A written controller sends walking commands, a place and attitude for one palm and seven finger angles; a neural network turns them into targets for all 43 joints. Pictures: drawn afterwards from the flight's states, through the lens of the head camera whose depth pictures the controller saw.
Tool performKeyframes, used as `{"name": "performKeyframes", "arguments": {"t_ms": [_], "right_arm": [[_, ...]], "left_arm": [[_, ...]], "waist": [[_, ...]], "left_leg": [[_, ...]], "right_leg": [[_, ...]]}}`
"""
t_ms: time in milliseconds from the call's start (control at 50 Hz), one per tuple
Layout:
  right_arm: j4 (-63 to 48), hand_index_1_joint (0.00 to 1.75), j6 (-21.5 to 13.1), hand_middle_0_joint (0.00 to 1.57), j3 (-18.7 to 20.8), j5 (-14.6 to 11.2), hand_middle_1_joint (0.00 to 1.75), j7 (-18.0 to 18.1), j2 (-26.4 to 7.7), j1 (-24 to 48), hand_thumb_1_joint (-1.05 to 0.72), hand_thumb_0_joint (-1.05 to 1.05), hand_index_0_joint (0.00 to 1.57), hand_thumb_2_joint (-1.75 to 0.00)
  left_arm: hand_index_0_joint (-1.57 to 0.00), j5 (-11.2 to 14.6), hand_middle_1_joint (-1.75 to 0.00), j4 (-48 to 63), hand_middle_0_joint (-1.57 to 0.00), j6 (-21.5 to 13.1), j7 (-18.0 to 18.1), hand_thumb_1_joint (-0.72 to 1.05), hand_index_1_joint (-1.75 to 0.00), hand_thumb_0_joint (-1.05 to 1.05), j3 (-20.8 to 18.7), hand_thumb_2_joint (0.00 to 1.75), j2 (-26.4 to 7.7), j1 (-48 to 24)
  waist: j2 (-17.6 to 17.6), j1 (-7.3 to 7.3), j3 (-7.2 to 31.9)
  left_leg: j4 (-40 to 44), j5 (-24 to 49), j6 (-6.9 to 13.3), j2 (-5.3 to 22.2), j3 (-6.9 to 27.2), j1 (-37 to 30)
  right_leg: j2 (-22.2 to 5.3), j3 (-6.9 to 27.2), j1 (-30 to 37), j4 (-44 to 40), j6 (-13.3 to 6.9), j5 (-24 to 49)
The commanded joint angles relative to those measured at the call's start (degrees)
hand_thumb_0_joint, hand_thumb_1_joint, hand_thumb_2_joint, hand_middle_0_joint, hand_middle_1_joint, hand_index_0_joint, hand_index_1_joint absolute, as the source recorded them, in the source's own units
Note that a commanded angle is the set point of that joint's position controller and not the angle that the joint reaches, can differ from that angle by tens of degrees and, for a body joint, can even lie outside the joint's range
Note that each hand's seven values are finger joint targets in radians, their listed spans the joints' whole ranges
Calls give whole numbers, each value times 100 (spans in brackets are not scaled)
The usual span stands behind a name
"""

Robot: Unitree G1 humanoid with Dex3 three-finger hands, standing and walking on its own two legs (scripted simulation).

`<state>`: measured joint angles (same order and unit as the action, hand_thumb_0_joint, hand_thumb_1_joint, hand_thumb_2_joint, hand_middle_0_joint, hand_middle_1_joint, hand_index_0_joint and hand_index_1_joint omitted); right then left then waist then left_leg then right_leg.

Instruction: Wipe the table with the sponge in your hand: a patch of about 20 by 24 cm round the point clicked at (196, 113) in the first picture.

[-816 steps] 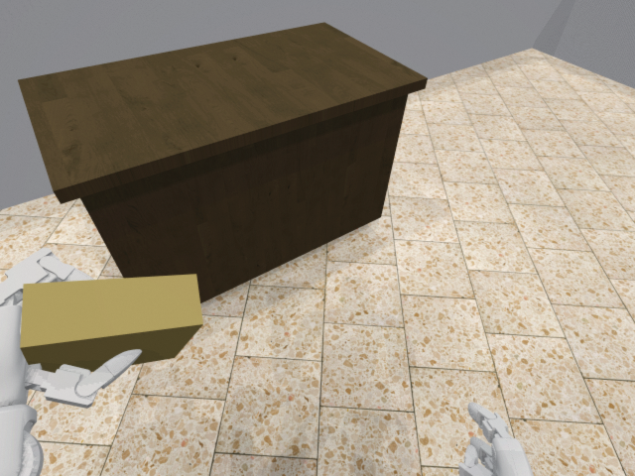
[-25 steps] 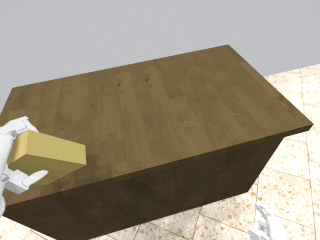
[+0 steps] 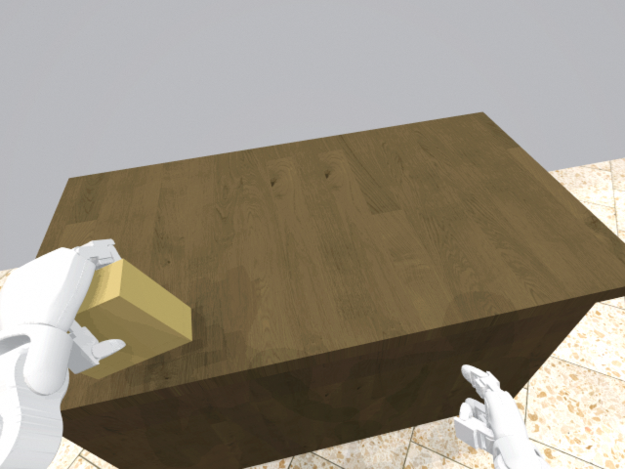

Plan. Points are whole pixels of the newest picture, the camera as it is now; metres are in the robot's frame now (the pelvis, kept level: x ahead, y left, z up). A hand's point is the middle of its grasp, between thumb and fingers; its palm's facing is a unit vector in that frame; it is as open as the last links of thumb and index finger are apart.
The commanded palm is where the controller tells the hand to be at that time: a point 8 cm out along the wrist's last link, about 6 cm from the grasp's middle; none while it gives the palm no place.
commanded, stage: turn the palm down, sponge in hand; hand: left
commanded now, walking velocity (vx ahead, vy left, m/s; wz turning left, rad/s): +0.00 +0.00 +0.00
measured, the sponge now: (122, 331) +0.23 +0.28 +0.08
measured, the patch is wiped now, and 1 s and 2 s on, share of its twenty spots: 0.00 0.00 0.00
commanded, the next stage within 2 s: move the sponge above the wiping area in 0.78 s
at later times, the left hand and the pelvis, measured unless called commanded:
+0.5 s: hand (128, 311) +0.23 +0.26 +0.12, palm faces +0.00 -0.09 -1.00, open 9.1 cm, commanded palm +0.20 +0.26 +0.20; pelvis +0.00 -0.01 +0.00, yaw +0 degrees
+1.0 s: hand (131, 309) +0.22 +0.24 +0.14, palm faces +0.10 -0.04 -0.99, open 9.1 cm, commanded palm +0.19 +0.24 +0.19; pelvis -0.01 -0.04 +0.00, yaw -1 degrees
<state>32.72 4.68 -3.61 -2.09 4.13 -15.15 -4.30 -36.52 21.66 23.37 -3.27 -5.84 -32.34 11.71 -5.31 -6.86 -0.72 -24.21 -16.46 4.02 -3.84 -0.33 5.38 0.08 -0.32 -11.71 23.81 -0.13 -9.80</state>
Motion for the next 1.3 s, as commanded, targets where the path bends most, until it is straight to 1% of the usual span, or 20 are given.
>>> {"name": "performKeyframes", "arguments": {"t_ms": [0,60,80,160,280,440,460,480,560,580,680,780,860,880,960,1000,1120,1160,1260,1280], "right_arm": [[-853,30,-361,20,280,142,30,2,-607,967,-90,0,20,-90],[-781,30,-319,20,238,181,30,-59,-610,1232,-90,0,20,-90],[-694,30,-307,20,198,198,30,-87,-490,1095,-90,0,20,-90],[-530,30,-187,20,221,85,30,-181,-569,1431,-90,0,20,-90],[-664,30,-184,20,235,11,30,-271,-617,1457,-90,0,20,-90],[-644,30,-144,20,242,153,30,-244,-607,1333,-90,0,20,-90],[-672,30,-190,20,208,151,30,-238,-614,1591,-90,0,20,-90],[-629,30,-226,20,193,149,30,-232,-472,1412,-90,0,20,-90],[-511,30,-252,20,253,47,30,-230,-552,1637,-90,0,20,-90],[-506,30,-267,20,277,46,30,-232,-553,1487,-90,0,20,-90],[-645,30,-287,20,262,-65,30,-206,-614,1633,-90,0,20,-90],[-745,30,-322,20,223,41,30,-161,-582,1625,-90,0,20,-90],[-646,30,-323,20,243,79,30,-139,-571,1666,-90,0,20,-90],[-617,30,-333,20,240,66,30,-128,-494,1536,-90,0,20,-90],[-482,30,-319,20,268,-34,30,-100,-600,1699,-90,0,20,-90],[-495,30,-341,20,281,-66,30,-73,-616,1601,-90,0,20,-90],[-508,30,-440,20,266,-48,30,37,-653,1534,-90,0,20,-90],[-520,30,-513,20,253,-23,30,62,-635,1617,-90,0,20,-90],[-426,30,-579,20,315,40,30,68,-586,1451,-90,0,20,-90],[-445,30,-588,20,323,44,30,57,-514,1397,-90,0,20,-90]], "left_arm": [[-120,-694,-160,1590,-120,-663,85,10,-160,0,-555,130,-1476,-1402],[-120,-1009,-160,1652,-120,-827,323,10,-160,0,-1163,130,-1959,-1542],[-120,-1050,-160,1389,-120,-821,396,10,-160,0,-913,130,-1647,-1668],[-120,-983,-160,734,-120,-421,522,10,-160,0,-1039,130,-1667,-1627],[-120,-973,-160,821,-120,156,11,10,-160,0,62,130,-822,-1336],[-120,-1679,-160,1105,-120,-406,78,10,-160,0,-654,130,-1835,-1627],[-120,-1666,-160,1352,-120,-464,183,10,-160,0,-1044,130,-2169,-1777],[-120,-1617,-160,1082,-120,-519,271,10,-160,0,-720,130,-1719,-1781],[-120,-1258,-160,671,-120,-439,455,10,-160,0,-888,130,-1656,-1498],[-120,-1154,-160,494,-120,-341,445,10,-160,0,-538,130,-1241,-1446],[-120,-1084,-160,538,-120,85,131,10,-160,0,156,130,-805,-1421],[-120,-1462,-160,997,-120,-135,71,10,-160,0,-272,130,-1473,-1673],[-120,-1530,-160,982,-120,-442,327,10,-160,0,-994,130,-2074,-1639],[-120,-1469,-160,618,-120,-446,373,10,-160,0,-633,130,-1584,-1597],[-120,-1274,-160,30,-120,-288,474,10,-160,0,-643,130,-1532,-1749],[-120,-1176,-160,-216,-120,-161,377,10,-160,0,-139,130,-1124,-1851],[-120,-1342,-160,-409,-120,-251,69,10,-160,0,93,130,-1294,-2505],[-120,-1465,-160,-274,-120,-473,95,10,-160,0,-287,130,-1724,-2777],[-120,-1519,-160,-309,-120,-974,451,10,-160,0,-768,130,-1910,-2572],[-120,-1500,-160,-336,-120,-965,531,10,-160,0,-501,130,-1503,-2566]], "waist": [[-215,71,1156],[-510,-142,1240],[-344,-107,1200],[-207,-130,855],[77,47,1175],[201,-135,1533],[16,-201,1517],[157,-151,1466],[5,-167,968],[106,-76,1003],[104,80,745],[337,-70,1365],[275,-196,1266],[323,-111,1081],[166,-68,611],[261,53,568],[428,153,887],[418,76,1012],[120,-123,1254],[96,-101,1368]], "left_leg": [[650,2359,-356,652,771,196],[783,2503,-412,707,1025,410],[719,2682,-450,636,903,344],[722,2885,-530,537,805,306],[627,2983,-361,446,528,145],[661,2737,-186,345,647,172],[667,2466,-122,321,686,238],[632,2535,-155,299,573,227],[645,2221,-205,255,580,204],[601,2228,-208,270,460,254],[650,1694,-147,236,386,419],[578,1711,-66,164,419,354],[578,1530,-95,145,534,302],[552,1506,-101,159,424,386],[616,1097,-173,155,453,446],[633,946,-161,155,356,526],[623,667,-83,87,328,536],[576,656,-72,82,365,428],[635,1035,-125,102,482,366],[615,1238,-140,141,382,394]], "right_leg": [[161,243,1050,4,-341,581],[316,546,1524,145,-436,803],[198,406,1378,55,-441,788],[191,593,1196,-239,-536,832],[39,319,1337,-285,-420,1205],[83,630,1641,-176,-463,1122],[202,897,1750,-160,-538,1109],[88,655,1664,-173,-503,1073],[114,983,1323,-419,-567,929],[10,715,1371,-379,-498,1046],[3,659,1179,-417,-417,564],[5,813,1558,-248,-403,531],[94,1245,1467,-373,-508,272],[21,1014,1367,-376,-459,246],[62,1221,916,-611,-499,-256],[-18,975,899,-607,-394,-337],[-43,931,1035,-626,-332,-652],[16,1158,1024,-653,-389,-766],[51,1184,1306,-506,-501,-205],[-29,966,1447,-386,-480,108]]}}
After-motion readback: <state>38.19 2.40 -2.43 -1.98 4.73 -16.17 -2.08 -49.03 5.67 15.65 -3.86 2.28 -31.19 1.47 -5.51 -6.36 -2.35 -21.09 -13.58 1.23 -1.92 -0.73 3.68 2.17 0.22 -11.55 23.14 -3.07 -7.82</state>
